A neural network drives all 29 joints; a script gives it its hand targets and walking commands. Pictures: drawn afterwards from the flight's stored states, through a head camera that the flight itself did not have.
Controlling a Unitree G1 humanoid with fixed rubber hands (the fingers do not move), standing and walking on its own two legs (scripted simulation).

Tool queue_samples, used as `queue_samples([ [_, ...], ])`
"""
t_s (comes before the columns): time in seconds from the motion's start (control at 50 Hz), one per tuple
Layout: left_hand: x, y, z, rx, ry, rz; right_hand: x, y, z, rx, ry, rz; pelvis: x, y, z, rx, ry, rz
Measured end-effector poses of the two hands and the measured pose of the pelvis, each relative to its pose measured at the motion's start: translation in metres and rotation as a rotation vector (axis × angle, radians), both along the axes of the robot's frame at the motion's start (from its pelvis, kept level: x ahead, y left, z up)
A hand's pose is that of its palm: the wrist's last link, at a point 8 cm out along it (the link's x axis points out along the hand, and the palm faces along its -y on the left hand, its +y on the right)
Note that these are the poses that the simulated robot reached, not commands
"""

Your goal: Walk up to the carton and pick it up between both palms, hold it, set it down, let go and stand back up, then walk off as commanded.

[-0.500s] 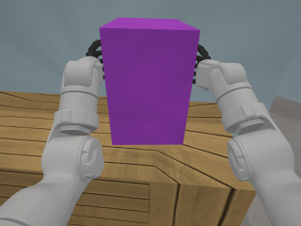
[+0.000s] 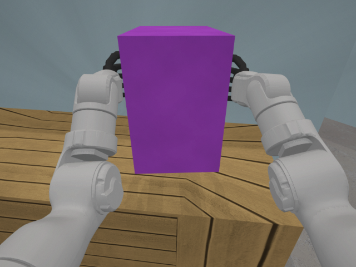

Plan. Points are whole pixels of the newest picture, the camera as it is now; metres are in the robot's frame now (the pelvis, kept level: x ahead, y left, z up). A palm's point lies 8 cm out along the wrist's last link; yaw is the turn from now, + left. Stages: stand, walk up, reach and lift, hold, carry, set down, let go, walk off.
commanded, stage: hold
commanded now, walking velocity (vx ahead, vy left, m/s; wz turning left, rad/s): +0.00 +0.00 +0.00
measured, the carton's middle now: (175, 91) +0.41 +0.00 +0.30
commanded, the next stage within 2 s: none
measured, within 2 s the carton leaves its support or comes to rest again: neither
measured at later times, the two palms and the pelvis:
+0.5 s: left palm (115, 84) +0.38 +0.12 +0.33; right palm (240, 86) +0.37 -0.14 +0.33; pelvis +0.00 +0.00 +0.00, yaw +0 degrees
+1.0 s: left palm (113, 83) +0.38 +0.13 +0.33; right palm (239, 87) +0.36 -0.14 +0.33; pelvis +0.01 +0.00 +0.00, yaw +0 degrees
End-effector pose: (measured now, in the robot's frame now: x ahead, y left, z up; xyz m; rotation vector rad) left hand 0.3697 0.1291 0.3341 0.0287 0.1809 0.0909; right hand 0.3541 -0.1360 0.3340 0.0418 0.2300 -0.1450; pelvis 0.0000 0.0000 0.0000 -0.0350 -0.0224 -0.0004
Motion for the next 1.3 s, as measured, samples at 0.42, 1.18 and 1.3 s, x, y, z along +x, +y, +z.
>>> queue_samples([
  [0.42,0.009,-0.006,-0.004,0.030,0.016,-0.004,0.008,-0.006,-0.002,0.023,0.016,-0.009,0.001,0.001,0.000,-0.001,0.026,-0.008],
  [1.18,0.004,0.000,-0.002,-0.005,-0.005,0.003,0.005,0.000,0.002,0.006,0.003,-0.003,0.005,0.000,0.000,0.000,0.002,-0.004],
  [1.3,0.002,0.000,0.000,0.014,-0.012,0.003,0.003,-0.001,0.006,0.009,-0.005,-0.002,0.004,0.001,0.000,-0.002,0.008,0.002],
])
